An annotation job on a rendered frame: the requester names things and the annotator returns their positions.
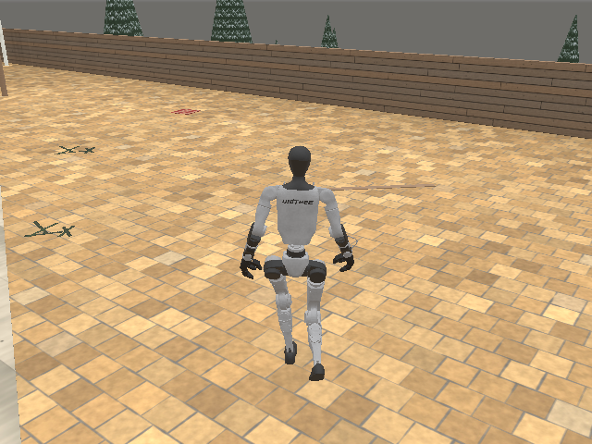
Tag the robot right upper arm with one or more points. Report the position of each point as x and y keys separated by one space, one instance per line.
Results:
x=327 y=197

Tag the left robot forearm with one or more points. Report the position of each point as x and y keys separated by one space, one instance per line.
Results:
x=251 y=245

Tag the left robot thigh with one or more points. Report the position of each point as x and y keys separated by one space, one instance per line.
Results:
x=273 y=269

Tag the robot right hand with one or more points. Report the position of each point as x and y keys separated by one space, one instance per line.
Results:
x=340 y=258

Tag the left robot shin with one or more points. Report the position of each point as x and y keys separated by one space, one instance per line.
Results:
x=285 y=322

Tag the robot left hand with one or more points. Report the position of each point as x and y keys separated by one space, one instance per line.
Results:
x=250 y=264

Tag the right robot forearm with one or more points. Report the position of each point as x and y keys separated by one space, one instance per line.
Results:
x=344 y=245

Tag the robot left upper arm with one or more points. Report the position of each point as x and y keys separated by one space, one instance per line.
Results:
x=263 y=208

